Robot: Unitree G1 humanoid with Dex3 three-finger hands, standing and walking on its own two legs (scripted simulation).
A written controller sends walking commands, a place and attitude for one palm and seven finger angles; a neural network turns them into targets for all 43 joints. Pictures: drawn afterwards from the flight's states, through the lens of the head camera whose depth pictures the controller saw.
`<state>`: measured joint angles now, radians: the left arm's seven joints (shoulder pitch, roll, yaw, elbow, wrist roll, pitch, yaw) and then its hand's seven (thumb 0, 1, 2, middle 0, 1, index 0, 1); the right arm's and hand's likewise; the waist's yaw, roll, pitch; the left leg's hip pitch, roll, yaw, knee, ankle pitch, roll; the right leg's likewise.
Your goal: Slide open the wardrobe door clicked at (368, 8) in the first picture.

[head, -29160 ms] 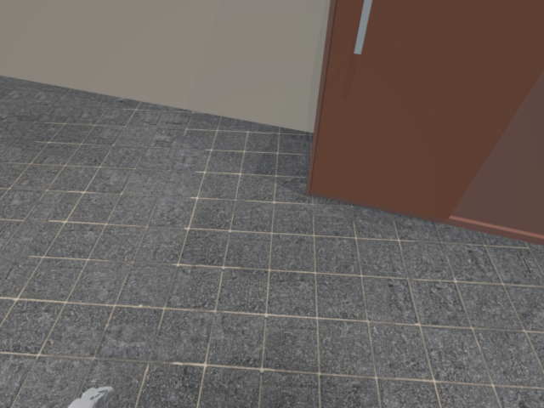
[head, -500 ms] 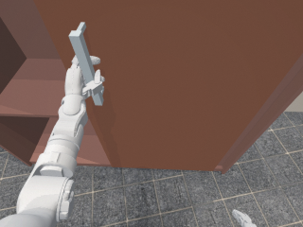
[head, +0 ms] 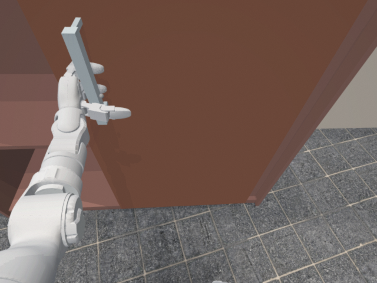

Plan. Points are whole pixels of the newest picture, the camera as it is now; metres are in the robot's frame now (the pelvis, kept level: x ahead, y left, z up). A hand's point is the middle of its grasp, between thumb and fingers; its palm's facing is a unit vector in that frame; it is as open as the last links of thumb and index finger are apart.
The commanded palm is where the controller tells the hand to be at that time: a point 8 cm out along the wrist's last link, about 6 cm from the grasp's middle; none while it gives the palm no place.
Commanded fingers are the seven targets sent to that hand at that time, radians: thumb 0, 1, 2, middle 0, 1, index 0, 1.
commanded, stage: loosen the grip on the handle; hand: left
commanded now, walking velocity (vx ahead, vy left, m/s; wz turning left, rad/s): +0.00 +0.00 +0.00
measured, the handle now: (91, 77) +0.52 +0.21 +0.15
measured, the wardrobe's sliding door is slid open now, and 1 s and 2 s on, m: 0.57 0.57 0.57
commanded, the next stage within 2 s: slip the hand off the handle in 0.16 s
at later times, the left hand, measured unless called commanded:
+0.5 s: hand (96, 95) +0.49 +0.20 +0.13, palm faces +0.19 -0.98 -0.11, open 14.0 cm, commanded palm +0.45 +0.26 +0.13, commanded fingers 0.00 -0.55 0.20 -0.25 -1.15 -0.25 -1.15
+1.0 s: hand (64, 101) +0.47 +0.26 +0.13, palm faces +0.19 -0.98 -0.10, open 14.6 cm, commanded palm +0.42 +0.30 +0.13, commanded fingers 0.00 -0.55 0.20 -0.25 -1.15 -0.25 -1.15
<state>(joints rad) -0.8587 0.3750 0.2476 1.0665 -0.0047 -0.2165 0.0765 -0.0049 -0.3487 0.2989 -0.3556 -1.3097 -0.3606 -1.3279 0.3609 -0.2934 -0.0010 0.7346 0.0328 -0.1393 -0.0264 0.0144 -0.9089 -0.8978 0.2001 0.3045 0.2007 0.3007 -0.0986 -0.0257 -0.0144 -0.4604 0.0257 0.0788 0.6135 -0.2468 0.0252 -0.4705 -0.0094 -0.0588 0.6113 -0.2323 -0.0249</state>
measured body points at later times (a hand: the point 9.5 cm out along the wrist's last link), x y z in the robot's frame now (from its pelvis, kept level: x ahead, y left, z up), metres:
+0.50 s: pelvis +0.03 +0.02 +0.00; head +0.06 +0.02 +0.45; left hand +0.47 +0.25 +0.13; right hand +0.12 -0.24 -0.10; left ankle +0.04 +0.11 -0.72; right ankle +0.05 -0.10 -0.72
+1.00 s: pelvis +0.04 +0.02 +0.00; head +0.08 +0.02 +0.45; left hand +0.45 +0.31 +0.13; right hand +0.11 -0.25 -0.11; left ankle +0.04 +0.11 -0.72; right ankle +0.05 -0.10 -0.72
